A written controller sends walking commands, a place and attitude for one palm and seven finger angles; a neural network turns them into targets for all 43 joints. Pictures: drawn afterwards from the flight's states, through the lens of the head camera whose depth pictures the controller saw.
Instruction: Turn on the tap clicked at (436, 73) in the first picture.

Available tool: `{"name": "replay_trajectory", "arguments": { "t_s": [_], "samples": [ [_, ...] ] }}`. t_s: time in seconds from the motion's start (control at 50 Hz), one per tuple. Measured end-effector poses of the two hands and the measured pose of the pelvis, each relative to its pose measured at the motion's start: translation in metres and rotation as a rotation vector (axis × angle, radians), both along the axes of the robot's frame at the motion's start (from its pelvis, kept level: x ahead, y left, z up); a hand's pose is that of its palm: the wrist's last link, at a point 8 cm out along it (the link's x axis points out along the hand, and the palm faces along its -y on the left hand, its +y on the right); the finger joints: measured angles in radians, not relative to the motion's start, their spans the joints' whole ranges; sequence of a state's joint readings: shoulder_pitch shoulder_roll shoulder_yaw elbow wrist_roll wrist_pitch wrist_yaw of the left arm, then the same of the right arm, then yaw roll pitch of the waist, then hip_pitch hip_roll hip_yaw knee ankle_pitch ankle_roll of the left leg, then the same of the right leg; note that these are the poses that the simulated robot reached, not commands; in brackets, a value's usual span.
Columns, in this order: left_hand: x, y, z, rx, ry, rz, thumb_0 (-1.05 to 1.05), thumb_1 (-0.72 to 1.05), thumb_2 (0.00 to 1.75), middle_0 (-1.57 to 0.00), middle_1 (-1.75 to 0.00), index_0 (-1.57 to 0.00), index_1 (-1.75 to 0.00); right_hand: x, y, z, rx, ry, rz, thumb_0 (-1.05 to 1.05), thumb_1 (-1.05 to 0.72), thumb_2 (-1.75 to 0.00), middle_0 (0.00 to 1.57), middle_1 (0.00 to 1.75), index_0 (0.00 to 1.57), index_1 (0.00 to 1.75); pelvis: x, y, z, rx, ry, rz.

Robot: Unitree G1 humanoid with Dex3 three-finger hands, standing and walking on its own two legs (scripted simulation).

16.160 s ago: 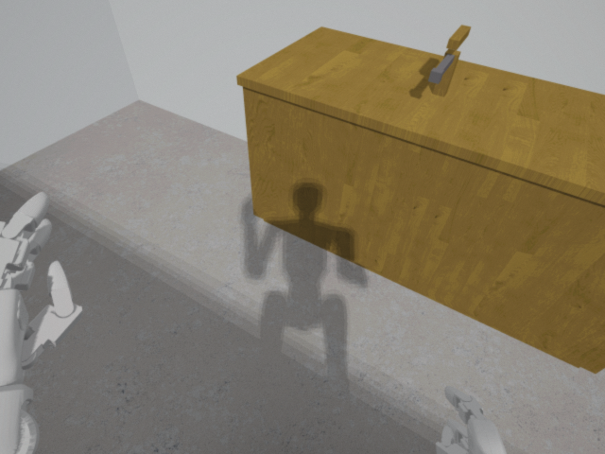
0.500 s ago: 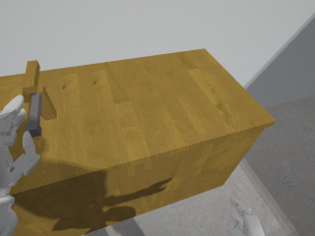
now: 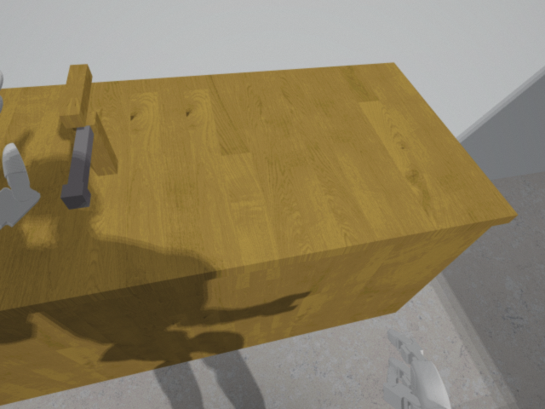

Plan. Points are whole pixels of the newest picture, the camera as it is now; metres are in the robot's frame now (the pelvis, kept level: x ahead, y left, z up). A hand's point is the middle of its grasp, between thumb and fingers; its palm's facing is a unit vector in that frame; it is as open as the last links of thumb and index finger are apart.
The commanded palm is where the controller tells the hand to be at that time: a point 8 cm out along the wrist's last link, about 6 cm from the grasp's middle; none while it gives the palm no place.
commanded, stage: come to a stop and stand still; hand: left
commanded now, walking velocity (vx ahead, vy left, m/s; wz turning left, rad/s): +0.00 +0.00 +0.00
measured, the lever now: (76, 195) +0.34 +0.35 +0.07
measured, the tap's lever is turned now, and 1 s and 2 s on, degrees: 0 0 0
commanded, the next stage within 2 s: look again from close up in 1.00 s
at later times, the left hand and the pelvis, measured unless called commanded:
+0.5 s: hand (51, 246) +0.22 +0.26 +0.18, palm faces +0.39 -0.87 -0.31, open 7.4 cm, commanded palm +0.16 +0.29 +0.18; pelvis -0.01 +0.02 +0.00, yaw -3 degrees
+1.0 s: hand (56, 236) +0.23 +0.27 +0.16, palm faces +0.35 -0.86 -0.36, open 7.4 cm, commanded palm +0.18 +0.30 +0.18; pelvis +0.01 +0.03 +0.00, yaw -2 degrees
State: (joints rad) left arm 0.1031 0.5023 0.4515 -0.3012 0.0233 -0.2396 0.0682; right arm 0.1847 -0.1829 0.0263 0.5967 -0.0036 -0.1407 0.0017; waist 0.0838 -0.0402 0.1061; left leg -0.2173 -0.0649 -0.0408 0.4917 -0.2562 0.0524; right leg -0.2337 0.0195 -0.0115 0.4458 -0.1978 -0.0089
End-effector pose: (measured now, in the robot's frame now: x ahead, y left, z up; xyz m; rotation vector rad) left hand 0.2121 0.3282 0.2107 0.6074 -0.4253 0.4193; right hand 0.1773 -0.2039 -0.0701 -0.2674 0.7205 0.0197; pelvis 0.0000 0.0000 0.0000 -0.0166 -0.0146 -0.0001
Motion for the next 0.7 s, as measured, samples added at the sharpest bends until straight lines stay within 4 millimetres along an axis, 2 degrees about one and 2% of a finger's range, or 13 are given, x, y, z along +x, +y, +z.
{"name": "replay_trajectory", "arguments": {
  "t_s": [0.04,0.08,0.16,0.2,0.24,0.28,0.32,0.38,0.44,0.48,0.56,0.64,0.7],
  "samples": [
    [0.006,0.008,0.013,-0.011,-0.061,0.021,0.01,0.88,0.89,-0.22,-0.30,-0.21,-0.30,-0.005,0.000,-0.005,0.027,0.016,0.000,0.01,-0.90,-0.89,0.20,0.30,0.20,0.30,-0.005,0.000,-0.001,-0.001,0.002,-0.015],
    [0.007,-0.003,0.012,-0.044,-0.051,-0.013,0.01,0.89,0.89,-0.21,-0.30,-0.21,-0.30,-0.012,-0.002,-0.007,0.069,0.005,-0.037,0.01,-0.90,-0.89,0.20,0.30,0.20,0.30,-0.006,0.005,-0.001,-0.005,0.005,-0.035],
    [-0.002,-0.050,-0.022,-0.105,0.128,-0.183,0.01,0.90,0.90,-0.20,-0.30,-0.20,-0.30,-0.028,-0.007,-0.007,0.102,-0.018,-0.131,0.01,-0.90,-0.89,0.20,0.30,0.20,0.30,-0.004,0.013,0.000,-0.003,0.003,-0.065],
    [-0.010,-0.061,-0.042,-0.129,0.220,-0.231,0.01,0.89,0.90,-0.20,-0.30,-0.20,-0.30,-0.036,-0.011,-0.006,0.087,-0.012,-0.173,0.01,-0.90,-0.89,0.20,0.30,0.20,0.30,-0.004,0.013,0.000,0.001,-0.001,-0.069],
    [-0.016,-0.057,-0.057,-0.145,0.276,-0.229,0.01,0.89,0.89,-0.21,-0.30,-0.21,-0.30,-0.044,-0.015,-0.003,0.058,-0.001,-0.196,0.01,-0.90,-0.89,0.20,0.30,0.20,0.30,-0.004,0.011,0.000,0.003,-0.005,-0.065],
    [-0.021,-0.045,-0.063,-0.148,0.285,-0.188,0.01,0.88,0.89,-0.22,-0.30,-0.22,-0.30,-0.049,-0.019,0.000,0.023,0.011,-0.194,0.01,-0.90,-0.89,0.20,0.30,0.20,0.30,-0.006,0.009,0.000,0.003,-0.010,-0.058],
    [-0.025,-0.031,-0.060,-0.151,0.249,-0.136,0.01,0.88,0.89,-0.22,-0.30,-0.22,-0.30,-0.051,-0.021,0.002,-0.009,0.018,-0.176,0.01,-0.90,-0.90,0.20,0.30,0.20,0.30,-0.009,0.008,-0.001,-0.001,-0.015,-0.050],
    [-0.032,-0.019,-0.044,-0.156,0.147,-0.085,0.02,0.88,0.89,-0.22,-0.30,-0.22,-0.30,-0.048,-0.022,0.004,-0.038,0.010,-0.138,0.01,-0.90,-0.90,0.20,0.30,0.20,0.30,-0.011,0.010,-0.001,-0.009,-0.023,-0.043],
    [-0.036,-0.020,-0.029,-0.166,0.046,-0.090,0.02,0.89,0.89,-0.22,-0.30,-0.21,-0.30,-0.041,-0.018,0.008,-0.044,-0.018,-0.112,0.01,-0.90,-0.90,0.20,0.30,0.20,0.30,-0.011,0.014,-0.001,-0.014,-0.027,-0.045],
    [-0.037,-0.023,-0.026,-0.177,0.020,-0.109,0.01,0.89,0.89,-0.21,-0.30,-0.21,-0.30,-0.035,-0.014,0.011,-0.036,-0.044,-0.107,0.01,-0.90,-0.90,0.20,0.30,0.20,0.30,-0.011,0.017,-0.001,-0.015,-0.027,-0.050],
    [-0.031,-0.025,-0.038,-0.203,0.062,-0.134,0.01,0.89,0.89,-0.21,-0.30,-0.21,-0.30,-0.024,-0.001,0.016,-0.009,-0.089,-0.107,0.01,-0.90,-0.90,0.20,0.30,0.20,0.30,-0.009,0.023,0.000,-0.012,-0.024,-0.057],
    [-0.022,-0.019,-0.053,-0.215,0.134,-0.122,0.01,0.89,0.89,-0.21,-0.30,-0.21,-0.30,-0.018,0.012,0.017,0.014,-0.098,-0.102,0.01,-0.90,-0.90,0.20,0.30,0.20,0.30,-0.007,0.025,0.000,-0.009,-0.020,-0.056],
    [-0.019,-0.015,-0.055,-0.211,0.145,-0.114,0.01,0.89,0.89,-0.21,-0.30,-0.21,-0.30,-0.016,0.019,0.016,0.018,-0.083,-0.087,0.01,-0.90,-0.89,0.20,0.30,0.20,0.30,-0.004,0.026,0.001,-0.009,-0.020,-0.051]
  ]
}}
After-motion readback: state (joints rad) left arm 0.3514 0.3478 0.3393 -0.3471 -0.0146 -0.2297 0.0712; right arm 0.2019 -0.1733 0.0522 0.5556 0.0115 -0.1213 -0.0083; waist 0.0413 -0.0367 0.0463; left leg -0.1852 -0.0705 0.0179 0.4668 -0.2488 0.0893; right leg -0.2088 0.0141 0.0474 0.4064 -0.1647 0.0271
